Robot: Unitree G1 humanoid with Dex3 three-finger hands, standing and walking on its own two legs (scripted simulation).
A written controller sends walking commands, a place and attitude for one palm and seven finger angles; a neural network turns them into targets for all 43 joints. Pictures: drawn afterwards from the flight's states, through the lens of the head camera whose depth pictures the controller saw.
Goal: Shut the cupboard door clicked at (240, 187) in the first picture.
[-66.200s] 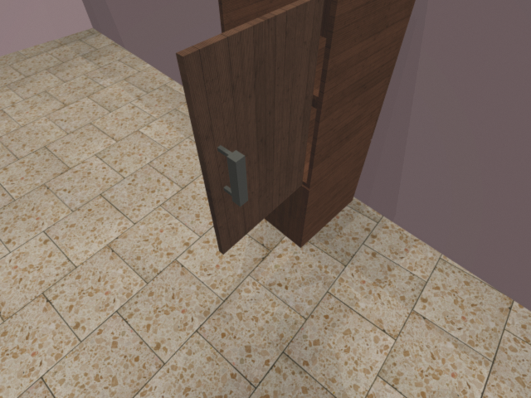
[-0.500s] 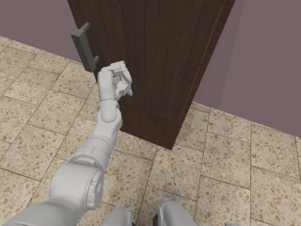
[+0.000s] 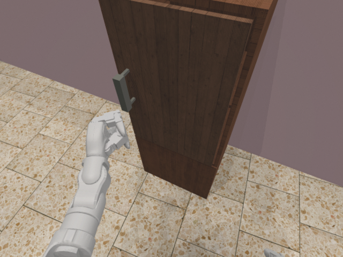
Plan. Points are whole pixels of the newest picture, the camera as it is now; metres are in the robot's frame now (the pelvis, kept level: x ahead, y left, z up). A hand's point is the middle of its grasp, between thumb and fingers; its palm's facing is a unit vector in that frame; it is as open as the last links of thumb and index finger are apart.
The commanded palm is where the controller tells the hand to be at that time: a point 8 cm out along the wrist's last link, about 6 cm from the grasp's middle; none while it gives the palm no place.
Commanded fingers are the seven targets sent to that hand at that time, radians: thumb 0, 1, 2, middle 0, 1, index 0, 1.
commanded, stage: draw the hand back to the body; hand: left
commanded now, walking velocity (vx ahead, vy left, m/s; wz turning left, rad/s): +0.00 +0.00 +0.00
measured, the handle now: (126, 90) +0.62 +0.16 +0.00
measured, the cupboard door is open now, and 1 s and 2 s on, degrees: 0 0 0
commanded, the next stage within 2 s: step back with the hand held close in 1.12 s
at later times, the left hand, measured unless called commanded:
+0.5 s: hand (37, 171) +0.25 +0.24 +0.15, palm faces +0.27 -0.92 -0.28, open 4.3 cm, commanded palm +0.21 +0.29 +0.17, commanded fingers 0.00 0.90 0.90 -0.50 -0.63 -0.50 -0.63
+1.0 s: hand out of the picture +0.19 +0.31 +0.19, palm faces +0.49 -0.79 -0.37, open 7.3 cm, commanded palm +0.14 +0.34 +0.21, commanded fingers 0.00 0.90 0.90 -0.20 -0.30 -0.20 -0.30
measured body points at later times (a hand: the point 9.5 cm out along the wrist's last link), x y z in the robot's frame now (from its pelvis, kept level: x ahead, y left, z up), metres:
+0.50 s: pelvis +0.02 +0.03 +0.04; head +0.01 +0.00 +0.49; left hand +0.23 +0.28 +0.16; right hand +0.24 -0.16 -0.04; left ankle -0.01 +0.10 -0.71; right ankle +0.01 -0.07 -0.71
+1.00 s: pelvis +0.01 +0.04 +0.04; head -0.01 +0.01 +0.48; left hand +0.15 +0.34 +0.21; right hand +0.20 -0.18 -0.05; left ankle -0.01 +0.10 -0.71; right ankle +0.02 -0.07 -0.71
